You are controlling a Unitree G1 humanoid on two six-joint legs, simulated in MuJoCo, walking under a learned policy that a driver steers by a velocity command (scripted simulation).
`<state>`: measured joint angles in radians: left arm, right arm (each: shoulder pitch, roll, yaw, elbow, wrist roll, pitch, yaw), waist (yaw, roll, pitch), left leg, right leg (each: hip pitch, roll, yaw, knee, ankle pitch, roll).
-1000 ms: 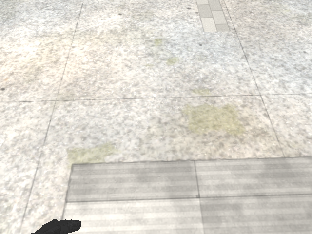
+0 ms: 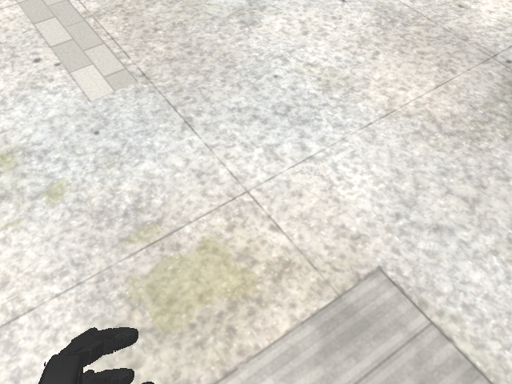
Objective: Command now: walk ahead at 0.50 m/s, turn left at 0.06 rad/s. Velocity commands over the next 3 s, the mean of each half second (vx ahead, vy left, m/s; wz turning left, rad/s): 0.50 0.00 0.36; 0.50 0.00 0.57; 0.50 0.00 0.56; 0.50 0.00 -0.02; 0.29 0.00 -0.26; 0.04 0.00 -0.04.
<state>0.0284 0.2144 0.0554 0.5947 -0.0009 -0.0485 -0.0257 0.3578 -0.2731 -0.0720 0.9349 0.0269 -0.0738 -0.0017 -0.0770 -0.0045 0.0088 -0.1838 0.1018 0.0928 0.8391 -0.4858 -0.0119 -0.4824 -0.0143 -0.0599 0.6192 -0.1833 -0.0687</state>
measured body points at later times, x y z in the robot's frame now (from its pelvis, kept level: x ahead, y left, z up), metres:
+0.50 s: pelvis +0.26 +0.06 -0.01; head +0.30 +0.07 +0.44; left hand +0.24 +0.34 -0.14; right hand +0.52 -0.13 -0.10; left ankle +0.36 +0.16 -0.72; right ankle +0.08 -0.11 -0.70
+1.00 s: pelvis +0.54 +0.12 +0.00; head +0.56 +0.14 +0.45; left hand +0.62 +0.45 -0.06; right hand +0.74 -0.09 -0.11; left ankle +0.36 +0.16 -0.70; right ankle +0.68 +0.07 -0.72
